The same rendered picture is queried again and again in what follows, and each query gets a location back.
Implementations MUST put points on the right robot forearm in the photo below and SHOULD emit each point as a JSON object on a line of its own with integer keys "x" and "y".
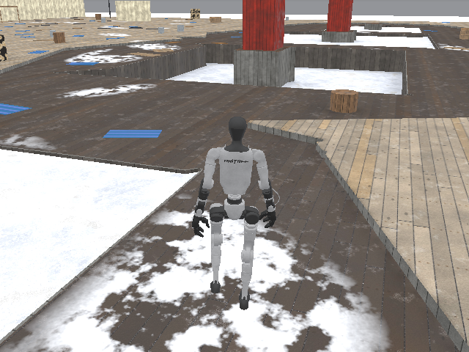
{"x": 268, "y": 197}

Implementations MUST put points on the right robot shin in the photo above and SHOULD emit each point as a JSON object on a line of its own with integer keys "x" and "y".
{"x": 246, "y": 275}

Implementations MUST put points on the robot right hand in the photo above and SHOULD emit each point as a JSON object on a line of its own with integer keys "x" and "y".
{"x": 270, "y": 216}

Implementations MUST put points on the robot left hand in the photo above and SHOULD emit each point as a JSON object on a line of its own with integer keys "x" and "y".
{"x": 195, "y": 225}

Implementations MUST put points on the right robot upper arm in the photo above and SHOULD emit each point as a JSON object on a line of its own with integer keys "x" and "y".
{"x": 259, "y": 157}

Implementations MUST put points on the left robot upper arm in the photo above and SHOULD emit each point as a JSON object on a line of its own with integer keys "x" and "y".
{"x": 209, "y": 167}

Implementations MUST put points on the left robot forearm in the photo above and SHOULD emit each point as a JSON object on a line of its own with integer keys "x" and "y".
{"x": 201, "y": 201}

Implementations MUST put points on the robot torso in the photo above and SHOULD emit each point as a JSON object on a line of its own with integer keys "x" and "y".
{"x": 235, "y": 178}

